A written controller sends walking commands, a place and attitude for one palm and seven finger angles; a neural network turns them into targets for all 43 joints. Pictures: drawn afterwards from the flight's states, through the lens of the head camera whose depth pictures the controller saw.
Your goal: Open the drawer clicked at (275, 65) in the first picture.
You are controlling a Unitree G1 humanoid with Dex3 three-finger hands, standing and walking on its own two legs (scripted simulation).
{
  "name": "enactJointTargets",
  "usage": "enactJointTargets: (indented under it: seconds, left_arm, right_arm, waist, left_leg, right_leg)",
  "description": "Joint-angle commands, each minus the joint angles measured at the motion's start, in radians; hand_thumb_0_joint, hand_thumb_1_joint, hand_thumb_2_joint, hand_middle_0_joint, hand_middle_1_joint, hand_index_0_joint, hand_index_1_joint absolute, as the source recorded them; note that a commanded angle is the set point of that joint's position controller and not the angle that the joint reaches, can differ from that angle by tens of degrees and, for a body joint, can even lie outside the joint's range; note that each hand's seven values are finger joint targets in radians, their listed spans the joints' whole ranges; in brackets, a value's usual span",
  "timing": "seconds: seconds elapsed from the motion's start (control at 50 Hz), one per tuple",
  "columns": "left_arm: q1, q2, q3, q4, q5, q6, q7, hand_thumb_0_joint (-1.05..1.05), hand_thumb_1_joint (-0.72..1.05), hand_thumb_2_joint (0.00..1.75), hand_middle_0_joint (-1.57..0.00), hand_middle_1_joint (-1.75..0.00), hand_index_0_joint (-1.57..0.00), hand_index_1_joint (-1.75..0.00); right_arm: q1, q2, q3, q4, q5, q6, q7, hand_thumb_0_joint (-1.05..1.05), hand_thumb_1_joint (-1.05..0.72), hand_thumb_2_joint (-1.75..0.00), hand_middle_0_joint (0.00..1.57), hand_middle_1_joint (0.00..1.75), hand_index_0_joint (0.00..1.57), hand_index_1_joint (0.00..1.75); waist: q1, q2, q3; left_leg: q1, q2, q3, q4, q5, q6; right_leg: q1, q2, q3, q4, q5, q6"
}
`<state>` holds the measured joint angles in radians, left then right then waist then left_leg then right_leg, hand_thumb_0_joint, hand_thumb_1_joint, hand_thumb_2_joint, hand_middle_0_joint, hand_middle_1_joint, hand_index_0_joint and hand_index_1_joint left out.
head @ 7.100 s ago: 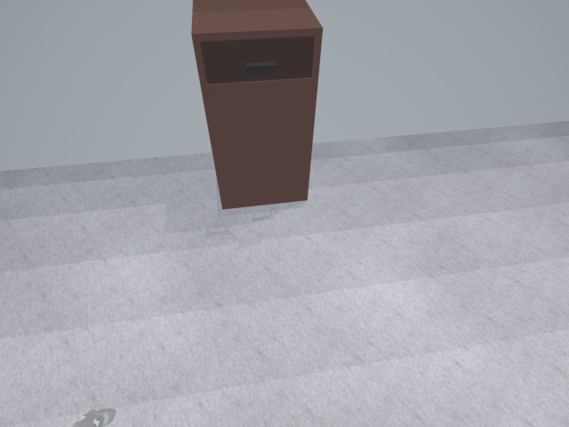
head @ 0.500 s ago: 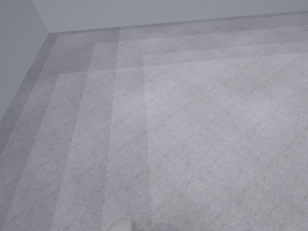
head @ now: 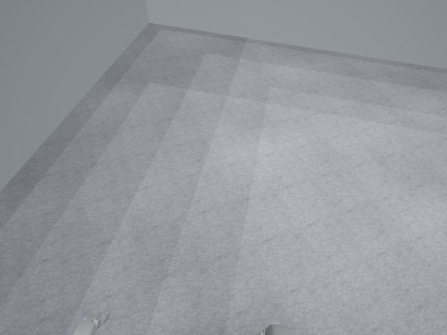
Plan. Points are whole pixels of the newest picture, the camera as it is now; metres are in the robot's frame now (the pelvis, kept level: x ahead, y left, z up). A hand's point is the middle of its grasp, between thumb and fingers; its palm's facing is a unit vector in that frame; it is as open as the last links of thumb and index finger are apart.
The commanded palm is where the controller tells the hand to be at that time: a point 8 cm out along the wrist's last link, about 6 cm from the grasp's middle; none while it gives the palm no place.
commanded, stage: turn to face it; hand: left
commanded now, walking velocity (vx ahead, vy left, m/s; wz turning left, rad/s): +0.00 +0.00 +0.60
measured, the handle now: out of the picture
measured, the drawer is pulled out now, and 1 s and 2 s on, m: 0.00 0.00 0.00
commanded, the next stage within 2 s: none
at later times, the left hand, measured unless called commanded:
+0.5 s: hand out of the picture +0.00 +0.18 -0.16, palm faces +0.33 -0.91 -0.26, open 7.3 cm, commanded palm none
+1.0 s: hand out of the picture -0.03 +0.25 -0.15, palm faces +0.60 -0.76 -0.26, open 7.3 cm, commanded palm none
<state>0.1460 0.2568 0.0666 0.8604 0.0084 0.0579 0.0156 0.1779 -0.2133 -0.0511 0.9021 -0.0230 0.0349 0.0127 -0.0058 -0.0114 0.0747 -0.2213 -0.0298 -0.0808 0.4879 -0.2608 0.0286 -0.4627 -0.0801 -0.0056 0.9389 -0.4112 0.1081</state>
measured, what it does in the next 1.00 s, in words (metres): steps on the spot, turning left: right foot, then left foot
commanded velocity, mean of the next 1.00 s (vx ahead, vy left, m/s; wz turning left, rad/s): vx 0.00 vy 0.00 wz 0.60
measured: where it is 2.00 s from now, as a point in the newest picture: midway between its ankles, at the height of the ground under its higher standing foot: outside the picture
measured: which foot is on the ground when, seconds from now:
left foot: down 0.00-0.12, up 0.14-0.56, down 0.58-1.00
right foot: up 0.00-0.12, down 0.14-0.58, up 0.60-1.00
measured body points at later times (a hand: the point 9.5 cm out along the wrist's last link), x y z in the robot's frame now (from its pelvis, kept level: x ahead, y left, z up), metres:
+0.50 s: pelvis +0.00 -0.03 +0.00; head +0.04 -0.02 +0.44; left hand -0.02 +0.23 -0.14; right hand +0.15 -0.27 -0.15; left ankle -0.05 +0.10 -0.70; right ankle +0.03 -0.15 -0.74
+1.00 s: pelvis +0.00 +0.01 +0.00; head +0.01 +0.03 +0.45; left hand -0.06 +0.29 -0.13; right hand +0.19 -0.17 -0.13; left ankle -0.05 +0.09 -0.74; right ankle +0.09 -0.13 -0.67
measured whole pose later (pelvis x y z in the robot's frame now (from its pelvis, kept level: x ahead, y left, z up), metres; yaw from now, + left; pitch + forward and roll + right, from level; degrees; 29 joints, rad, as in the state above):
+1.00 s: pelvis +0.00 +0.01 +0.00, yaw +36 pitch +0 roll -1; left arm 0.13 0.26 0.07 0.88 0.01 0.06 0.02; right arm 0.23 -0.20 -0.05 0.92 -0.02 0.03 0.00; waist -0.02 -0.01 0.05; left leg -0.23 -0.07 -0.10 0.44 -0.21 0.05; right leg -0.46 -0.07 0.01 0.98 -0.40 0.11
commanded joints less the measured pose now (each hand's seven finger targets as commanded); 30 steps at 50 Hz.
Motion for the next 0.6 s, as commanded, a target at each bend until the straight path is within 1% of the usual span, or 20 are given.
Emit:
enactJointTargets:
  seconds: [0.0, 0.04, 0.06, 0.08, 0.1, 0.12, 0.14, 0.16, 0.18, 0.2, 0.22, 0.26, 0.28, 0.34, 0.46, 0.5, 0.52, 0.54, 0.56, 0.58]
  left_arm:
    - [-0.011, 0.073, 0.013, -0.098, -0.003, -0.036, 0.005, 0.0, 0.9, 0.9, -0.2, -0.3, -0.2, -0.3]
    - [0.026, 0.074, 0.014, -0.093, -0.007, -0.045, 0.007, 0.0, 0.9, 0.9, -0.2, -0.3, -0.2, -0.3]
    - [0.055, 0.082, 0.015, -0.087, -0.008, -0.054, 0.008, 0.0, 0.9, 0.9, -0.2, -0.3, -0.2, -0.3]
    - [0.098, 0.117, 0.022, -0.08, -0.004, -0.068, 0.011, 0.0, 0.9, 0.9, -0.2, -0.3, -0.2, -0.3]
    - [0.121, 0.212, 0.043, -0.076, 0.013, -0.08, 0.022, 0.0, 0.9, 0.9, -0.2, -0.3, -0.2, -0.3]
    - [0.134, 0.26, 0.045, -0.08, 0.013, -0.074, 0.024, 0.0, 0.9, 0.9, -0.2, -0.3, -0.2, -0.3]
    - [0.113, 0.226, 0.034, -0.089, 0.01, -0.068, 0.024, 0.0, 0.9, 0.9, -0.2, -0.3, -0.2, -0.3]
    - [0.045, 0.174, 0.028, -0.095, 0.009, -0.072, 0.025, 0.0, 0.9, 0.9, -0.2, -0.3, -0.2, -0.3]
    - [-0.013, 0.153, 0.021, -0.109, 0.006, -0.063, 0.025, 0.0, 0.9, 0.9, -0.2, -0.3, -0.2, -0.3]
    - [-0.042, 0.124, 0.01, -0.114, 0.007, -0.063, 0.021, 0.0, 0.9, 0.9, -0.2, -0.3, -0.2, -0.3]
    - [-0.041, 0.111, 0.004, -0.113, 0.008, -0.067, 0.019, 0.0, 0.9, 0.9, -0.2, -0.3, -0.2, -0.3]
    - [0.003, 0.11, 0.004, -0.097, 0.009, -0.069, 0.021, 0.0, 0.9, 0.9, -0.2, -0.3, -0.2, -0.3]
    - [0.024, 0.112, 0.007, -0.087, 0.011, -0.069, 0.022, 0.0, 0.9, 0.9, -0.2, -0.3, -0.2, -0.3]
    - [0.087, 0.139, 0.013, -0.061, 0.014, -0.066, 0.021, 0.0, 0.9, 0.9, -0.2, -0.3, -0.2, -0.3]
    - [0.113, 0.181, 0.033, -0.036, 0.024, -0.054, 0.018, 0.0, 0.9, 0.9, -0.2, -0.3, -0.2, -0.3]
    - [0.108, 0.187, 0.037, -0.027, 0.022, -0.048, 0.014, 0.0, 0.9, 0.9, -0.2, -0.3, -0.2, -0.3]
    - [0.104, 0.184, 0.04, -0.025, 0.015, -0.045, 0.012, 0.0, 0.9, 0.9, -0.2, -0.3, -0.2, -0.3]
    - [0.105, 0.168, 0.037, -0.028, 0.006, -0.039, 0.009, 0.0, 0.9, 0.9, -0.2, -0.3, -0.2, -0.3]
    - [0.103, 0.101, 0.028, -0.064, -0.003, -0.036, 0.002, 0.0, 0.9, 0.9, -0.2, -0.3, -0.2, -0.3]
    - [0.019, 0.075, 0.006, -0.103, 0.006, -0.028, 0.005, 0.0, 0.9, 0.9, -0.2, -0.3, -0.2, -0.3]
  right_arm:
    - [0.006, -0.234, -0.069, -0.074, -0.001, -0.013, -0.014, 0.0, -0.9, -0.9, 0.2, 0.3, 0.2, 0.3]
    - [-0.005, -0.236, -0.073, -0.079, 0.0, -0.011, -0.015, 0.0, -0.9, -0.9, 0.2, 0.3, 0.2, 0.3]
    - [-0.005, -0.225, -0.073, -0.08, 0.005, -0.011, -0.015, 0.0, -0.9, -0.9, 0.2, 0.3, 0.2, 0.3]
    - [0.002, -0.198, -0.07, -0.082, 0.013, -0.013, -0.012, 0.0, -0.9, -0.9, 0.2, 0.3, 0.2, 0.3]
    - [0.044, -0.12, -0.057, -0.092, 0.022, -0.016, -0.006, 0.0, -0.9, -0.9, 0.2, 0.3, 0.2, 0.3]
    - [0.038, -0.125, -0.058, -0.112, 0.015, -0.011, -0.009, 0.0, -0.9, -0.9, 0.2, 0.3, 0.2, 0.3]
    - [0.032, -0.15, -0.067, -0.104, 0.008, -0.003, -0.008, 0.0, -0.9, -0.9, 0.2, 0.3, 0.2, 0.3]
    - [0.042, -0.15, -0.071, -0.078, 0.006, 0.01, 0.0, 0.0, -0.9, -0.9, 0.2, 0.3, 0.2, 0.3]
    - [0.054, -0.143, -0.072, -0.061, 0.004, 0.018, 0.005, 0.0, -0.9, -0.9, 0.2, 0.3, 0.2, 0.3]
    - [0.062, -0.143, -0.069, -0.044, 0.001, 0.024, 0.013, 0.0, -0.9, -0.9, 0.2, 0.3, 0.2, 0.3]
    - [0.076, -0.135, -0.065, -0.036, 0.001, 0.025, 0.018, 0.0, -0.9, -0.9, 0.2, 0.3, 0.2, 0.3]
    - [0.062, -0.127, -0.06, -0.033, 0.003, 0.029, 0.02, 0.0, -0.9, -0.9, 0.2, 0.3, 0.2, 0.3]
    - [0.044, -0.123, -0.059, -0.035, 0.004, 0.029, 0.022, 0.0, -0.9, -0.9, 0.2, 0.3, 0.2, 0.3]
    - [-0.008, -0.114, -0.052, -0.044, 0.006, 0.032, 0.022, 0.0, -0.9, -0.9, 0.2, 0.3, 0.2, 0.3]
    - [-0.062, -0.094, -0.033, -0.064, 0.015, 0.012, 0.023, 0.0, -0.9, -0.9, 0.2, 0.3, 0.2, 0.3]
    - [-0.028, -0.097, -0.033, -0.063, 0.015, 0.004, 0.02, 0.0, -0.9, -0.9, 0.2, 0.3, 0.2, 0.3]
    - [0.006, -0.115, -0.037, -0.056, 0.012, -0.002, 0.019, 0.0, -0.9, -0.9, 0.2, 0.3, 0.2, 0.3]
    - [0.07, -0.161, -0.048, -0.042, 0.009, -0.011, 0.019, 0.0, -0.9, -0.9, 0.2, 0.3, 0.2, 0.3]
    - [0.132, -0.283, -0.078, -0.038, 0.003, -0.024, 0.012, 0.0, -0.9, -0.9, 0.2, 0.3, 0.2, 0.3]
    - [0.203, -0.343, -0.088, -0.019, 0.014, -0.018, 0.003, 0.0, -0.9, -0.9, 0.2, 0.3, 0.2, 0.3]
  waist:
    - [-0.016, 0.205, -0.093]
    - [0.003, 0.201, -0.117]
    - [0.019, 0.168, -0.134]
    - [0.041, 0.088, -0.155]
    - [0.045, -0.197, -0.201]
    - [0.051, -0.275, -0.207]
    - [0.039, -0.157, -0.169]
    - [0.01, -0.18, -0.125]
    - [-0.015, -0.181, -0.076]
    - [-0.026, -0.171, -0.034]
    - [-0.032, -0.186, -0.035]
    - [-0.015, -0.195, -0.035]
    - [-0.004, -0.171, -0.039]
    - [0.023, -0.178, -0.054]
    - [0.05, -0.219, -0.093]
    - [0.032, -0.207, -0.119]
    - [0.009, -0.165, -0.136]
    - [-0.03, -0.05, -0.178]
    - [-0.066, 0.271, -0.211]
    - [-0.095, 0.322, -0.21]
  left_leg:
    - [0.021, 0.225, -0.258, -0.083, 0.497, 0.137]
    - [0.002, 0.205, -0.284, -0.037, 0.518, 0.123]
    - [-0.03, 0.182, -0.28, 0.007, 0.487, 0.097]
    - [-0.122, 0.137, -0.254, 0.081, 0.341, 0.046]
    - [-0.308, 0.007, -0.09, 0.29, -0.044, -0.041]
    - [-0.369, -0.046, 0.005, 0.519, -0.379, -0.08]
    - [-0.344, 0.001, -0.026, 0.666, -0.341, -0.071]
    - [-0.337, 0.03, -0.032, 0.719, -0.271, -0.073]
    - [-0.342, 0.042, -0.005, 0.757, -0.214, -0.079]
    - [-0.34, 0.058, 0.022, 0.784, -0.148, -0.087]
    - [-0.347, 0.057, 0.039, 0.782, -0.113, -0.095]
    - [-0.354, 0.065, 0.061, 0.749, -0.096, -0.107]
    - [-0.349, 0.067, 0.072, 0.706, -0.102, -0.111]
    - [-0.335, 0.071, 0.104, 0.6, -0.136, -0.118]
    - [-0.201, 0.07, 0.179, 0.312, -0.189, -0.094]
    - [-0.129, 0.055, 0.202, 0.178, -0.128, -0.082]
    - [-0.051, 0.053, 0.201, 0.067, -0.03, -0.074]
    - [0.104, 0.079, 0.148, -0.066, 0.127, -0.059]
    - [0.284, 0.341, -0.214, -0.124, 0.465, 0.054]
    - [0.276, 0.454, -0.321, -0.116, 0.75, 0.142]
  right_leg:
    - [0.077, 0.042, -0.012, -0.157, -0.009, -0.012]
    - [0.164, 0.064, -0.018, -0.284, 0.052, -0.021]
    - [0.249, 0.062, -0.02, -0.414, 0.144, -0.023]
    - [0.398, 0.007, 0.022, -0.566, 0.266, -0.03]
    - [0.576, -0.258, 0.245, -0.644, 0.381, -0.107]
    - [0.496, -0.456, 0.4, -0.635, 0.542, -0.23]
    - [0.39, -0.421, 0.312, -0.623, 0.495, -0.269]
    - [0.309, -0.359, 0.241, -0.654, 0.365, -0.244]
    - [0.269, -0.312, 0.188, -0.66, 0.296, -0.218]
    - [0.24, -0.262, 0.099, -0.652, 0.297, -0.203]
    - [0.252, -0.236, 0.038, -0.642, 0.337, -0.193]
    - [0.288, -0.237, -0.006, -0.636, 0.376, -0.195]
    - [0.31, -0.24, -0.018, -0.633, 0.398, -0.197]
    - [0.369, -0.263, -0.048, -0.614, 0.468, -0.214]
    - [0.38, -0.312, -0.1, -0.53, 0.571, -0.23]
    - [0.376, -0.305, -0.134, -0.46, 0.574, -0.199]
    - [0.346, -0.291, -0.17, -0.392, 0.535, -0.165]
    - [0.253, -0.261, -0.199, -0.243, 0.447, -0.116]
    - [-0.041, -0.116, -0.222, -0.001, -0.023, -0.028]
    - [-0.142, -0.056, -0.116, 0.15, -0.287, -0.008]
